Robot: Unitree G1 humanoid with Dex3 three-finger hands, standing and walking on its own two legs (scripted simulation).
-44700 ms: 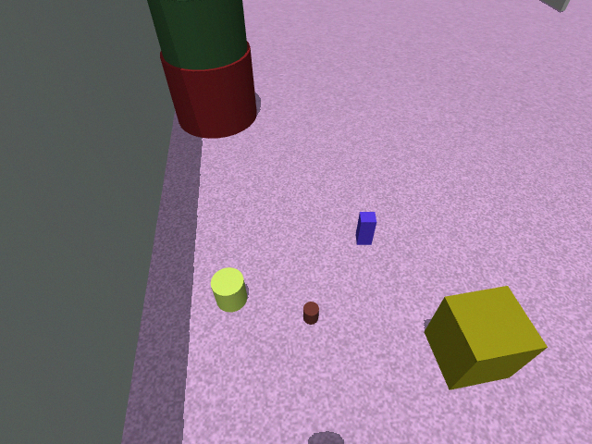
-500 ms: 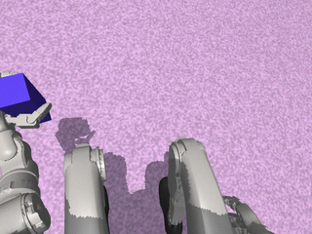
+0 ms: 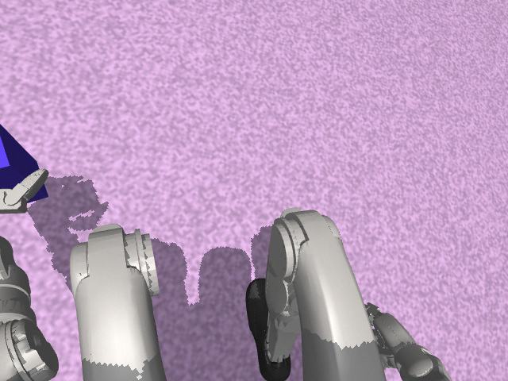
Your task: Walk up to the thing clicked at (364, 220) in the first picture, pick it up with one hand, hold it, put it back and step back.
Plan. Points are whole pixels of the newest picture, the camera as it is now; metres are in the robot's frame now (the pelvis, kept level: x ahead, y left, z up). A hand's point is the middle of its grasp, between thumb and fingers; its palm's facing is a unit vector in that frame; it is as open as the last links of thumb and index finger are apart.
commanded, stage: crouch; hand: left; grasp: from the side
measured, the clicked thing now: (1, 169) +0.41 +0.32 -0.10
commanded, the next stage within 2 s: lower in 0.06 s
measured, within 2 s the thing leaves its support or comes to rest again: neither
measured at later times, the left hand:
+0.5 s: hand (15, 179) +0.41 +0.32 -0.15, palm faces +0.47 -0.88 +0.00, open 10.2 cm
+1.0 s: hand (24, 182) +0.42 +0.32 -0.19, palm faces +0.48 -0.88 +0.00, open 10.2 cm
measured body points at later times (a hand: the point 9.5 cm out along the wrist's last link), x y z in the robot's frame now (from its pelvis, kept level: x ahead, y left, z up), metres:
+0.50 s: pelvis +0.00 +0.00 -0.02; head +0.22 +0.13 +0.35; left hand +0.38 +0.36 -0.14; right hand +0.15 -0.26 -0.10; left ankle +0.09 +0.14 -0.28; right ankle +0.11 -0.12 -0.28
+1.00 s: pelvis -0.01 +0.01 -0.03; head +0.22 +0.17 +0.32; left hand +0.38 +0.37 -0.18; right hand +0.15 -0.25 -0.08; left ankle +0.09 +0.14 -0.28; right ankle +0.11 -0.12 -0.28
